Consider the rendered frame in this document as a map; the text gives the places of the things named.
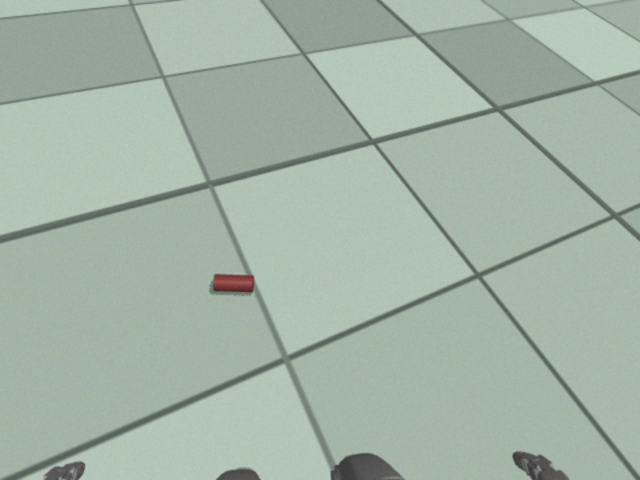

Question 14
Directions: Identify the right robot hand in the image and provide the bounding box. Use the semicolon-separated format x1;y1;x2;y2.
513;451;570;480

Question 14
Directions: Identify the can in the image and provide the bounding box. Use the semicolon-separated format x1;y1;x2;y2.
213;274;254;292

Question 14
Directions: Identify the left robot hand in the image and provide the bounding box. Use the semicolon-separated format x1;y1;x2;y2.
43;462;85;480

